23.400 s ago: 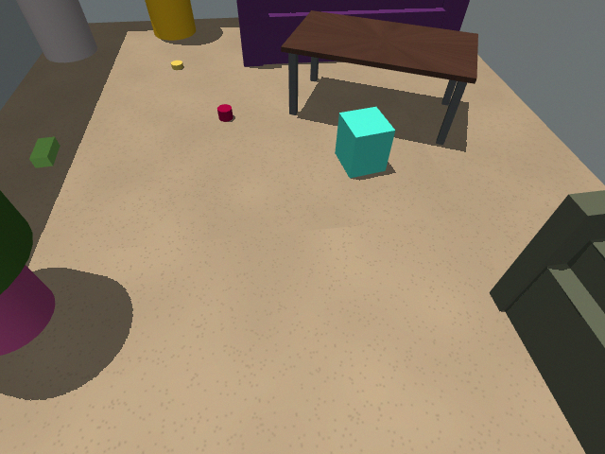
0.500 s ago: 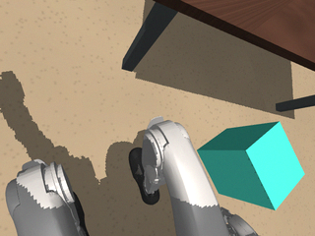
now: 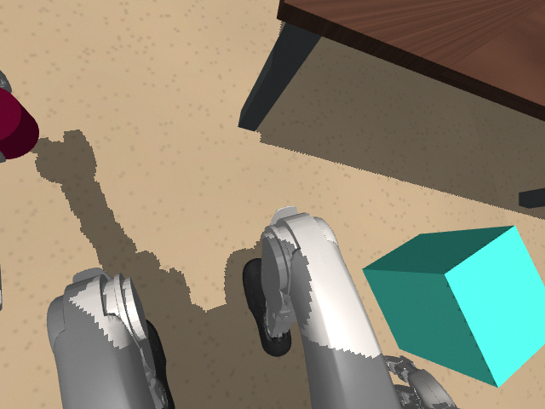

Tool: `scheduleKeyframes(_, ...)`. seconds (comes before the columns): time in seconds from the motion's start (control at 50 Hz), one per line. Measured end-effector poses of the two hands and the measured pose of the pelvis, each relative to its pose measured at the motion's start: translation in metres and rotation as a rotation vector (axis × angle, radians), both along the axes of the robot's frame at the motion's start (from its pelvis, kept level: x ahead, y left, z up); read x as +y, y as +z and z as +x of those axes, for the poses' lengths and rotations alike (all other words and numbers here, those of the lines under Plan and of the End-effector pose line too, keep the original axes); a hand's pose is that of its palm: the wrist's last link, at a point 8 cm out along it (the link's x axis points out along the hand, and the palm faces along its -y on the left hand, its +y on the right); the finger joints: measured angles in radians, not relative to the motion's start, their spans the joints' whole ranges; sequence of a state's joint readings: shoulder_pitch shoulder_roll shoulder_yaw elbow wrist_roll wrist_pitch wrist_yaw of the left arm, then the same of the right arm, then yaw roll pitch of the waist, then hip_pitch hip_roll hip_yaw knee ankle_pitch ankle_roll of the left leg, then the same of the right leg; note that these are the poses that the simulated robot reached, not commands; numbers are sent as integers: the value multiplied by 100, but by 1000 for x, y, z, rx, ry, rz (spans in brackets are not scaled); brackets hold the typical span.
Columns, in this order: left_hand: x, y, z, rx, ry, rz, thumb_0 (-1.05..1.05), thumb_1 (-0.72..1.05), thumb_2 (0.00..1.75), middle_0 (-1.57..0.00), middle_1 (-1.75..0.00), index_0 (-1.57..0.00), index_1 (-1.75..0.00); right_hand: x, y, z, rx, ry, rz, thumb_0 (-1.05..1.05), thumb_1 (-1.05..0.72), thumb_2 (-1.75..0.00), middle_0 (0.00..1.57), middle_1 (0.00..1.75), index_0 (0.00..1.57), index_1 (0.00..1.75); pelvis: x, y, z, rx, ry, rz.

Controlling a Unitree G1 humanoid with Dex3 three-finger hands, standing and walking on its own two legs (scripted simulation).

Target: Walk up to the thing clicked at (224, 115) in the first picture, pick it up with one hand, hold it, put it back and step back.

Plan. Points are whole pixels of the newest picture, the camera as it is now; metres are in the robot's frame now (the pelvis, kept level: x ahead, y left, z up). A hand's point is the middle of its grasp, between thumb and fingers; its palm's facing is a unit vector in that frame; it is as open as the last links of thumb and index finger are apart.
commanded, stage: lift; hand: left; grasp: from above
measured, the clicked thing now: out of the picture +0.55 +0.24 -0.18
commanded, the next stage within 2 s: hold in 1.66 s
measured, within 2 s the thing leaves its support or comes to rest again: neither
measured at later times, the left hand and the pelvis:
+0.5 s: hand out of the picture +0.48 +0.28 -0.04, palm faces -0.45 -0.06 -0.89, open 10.5 cm; pelvis +0.00 +0.01 +0.06, yaw +3 degrees
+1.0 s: hand out of the picture +0.40 +0.26 +0.15, palm faces -0.44 -0.10 -0.89, open 10.5 cm; pelvis +0.02 +0.00 +0.23, yaw +5 degrees
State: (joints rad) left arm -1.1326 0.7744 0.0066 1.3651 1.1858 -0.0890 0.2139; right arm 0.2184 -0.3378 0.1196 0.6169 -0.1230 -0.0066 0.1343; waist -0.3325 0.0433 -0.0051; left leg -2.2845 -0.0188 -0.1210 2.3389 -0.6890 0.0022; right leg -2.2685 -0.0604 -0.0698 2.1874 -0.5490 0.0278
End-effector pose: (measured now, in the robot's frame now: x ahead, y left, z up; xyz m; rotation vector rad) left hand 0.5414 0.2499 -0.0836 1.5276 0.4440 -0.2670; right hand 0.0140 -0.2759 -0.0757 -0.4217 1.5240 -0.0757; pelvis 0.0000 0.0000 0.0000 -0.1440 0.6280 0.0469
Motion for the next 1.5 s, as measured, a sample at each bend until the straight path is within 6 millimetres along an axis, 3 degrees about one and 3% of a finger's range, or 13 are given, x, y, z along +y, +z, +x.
scheduleKeyframes(0.26, 8, 34, -21, 7, -13, -34, 1, -1, 46, -76, -61, -63, -55, -4, 20, 7, -19, -40, -37, 0, -91, -91, 20, 30, 20, 30, 4, 23, -1, 11, 15, 6)
scheduleKeyframes(0.46, 26, 86, -51, 8, 13, -22, 1, 1, 45, -74, -62, -61, -56, 1, 35, 38, -106, -57, -12, 0, -91, -91, 20, 30, 20, 30, 8, 54, -2, 10, 27, 26)
scheduleKeyframes(0.62, 24, 136, -78, 12, 2, -41, 0, 2, 44, -73, -63, -60, -57, 11, 60, 71, -200, -55, 23, 0, -91, -91, 20, 30, 20, 30, 8, 92, 1, -11, 31, 46)
scheduleKeyframes(0.82, 19, 221, -102, -31, 13, -29, 0, 1, 45, -74, -63, -61, -56, 19, 115, 104, -313, -84, 52, 0, -91, -91, 20, 30, 20, 30, 5, 155, 6, -80, 33, 74)
scheduleKeyframes(1.04, 8, 310, -143, 8, 38, -56, 0, -1, 46, -76, -61, -63, -55, 22, 199, 112, -393, -138, 65, 0, -91, -91, 20, 30, 20, 30, 2, 240, 19, -194, 21, 108)
scheduleKeyframes(1.16, 1, 351, -153, -3, 31, -55, 0, -1, 46, -76, -61, -63, -55, 18, 241, 116, -431, -152, 47, 1, -91, -91, 20, 30, 20, 30, -1, 280, 29, -265, 21, 121)
scheduleKeyframes(1.32, -8, 391, -153, -4, 38, -40, 0, -1, 46, -77, -60, -64, -54, 12, 284, 121, -464, -169, 38, 1, -91, -91, 20, 30, 20, 30, -2, 322, 43, -335, 17, 130)
scheduleKeyframes(1.5, -13, 421, -151, 0, 50, -48, 0, -1, 46, -77, -60, -64, -54, 12, 314, 129, -464, -176, 45, 1, -91, -91, 20, 30, 20, 30, -1, 354, 56, -394, 11, 140)
